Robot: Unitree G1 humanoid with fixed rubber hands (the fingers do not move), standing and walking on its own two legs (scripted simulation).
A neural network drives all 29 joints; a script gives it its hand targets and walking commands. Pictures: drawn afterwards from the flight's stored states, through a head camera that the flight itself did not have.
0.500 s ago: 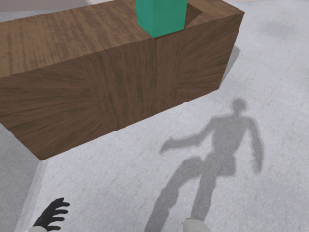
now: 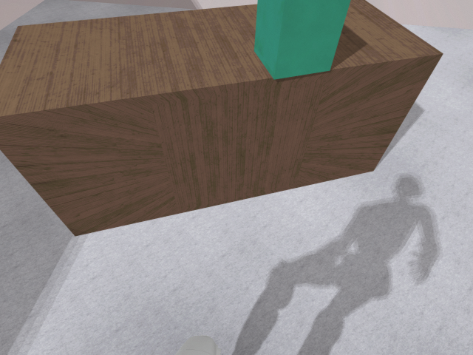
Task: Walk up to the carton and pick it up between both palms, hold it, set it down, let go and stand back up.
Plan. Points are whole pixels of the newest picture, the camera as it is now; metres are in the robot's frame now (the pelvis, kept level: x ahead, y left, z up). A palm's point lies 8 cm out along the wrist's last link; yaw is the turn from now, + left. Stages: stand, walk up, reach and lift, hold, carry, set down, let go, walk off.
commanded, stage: walk up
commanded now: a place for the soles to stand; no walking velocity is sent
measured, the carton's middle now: (296, 24) +1.07 -0.04 +0.06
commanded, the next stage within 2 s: none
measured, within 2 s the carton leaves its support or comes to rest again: neither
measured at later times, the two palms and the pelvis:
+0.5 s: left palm (119, 309) +0.19 +0.26 -0.10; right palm out of the picture +0.16 -0.39 -0.11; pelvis +0.09 -0.07 -0.02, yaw +7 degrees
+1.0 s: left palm (152, 351) +0.13 +0.19 -0.12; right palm out of the picture +0.30 -0.40 -0.09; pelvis +0.18 -0.10 +0.00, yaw +9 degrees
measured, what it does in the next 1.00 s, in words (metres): walks ahead: left foot, then right foot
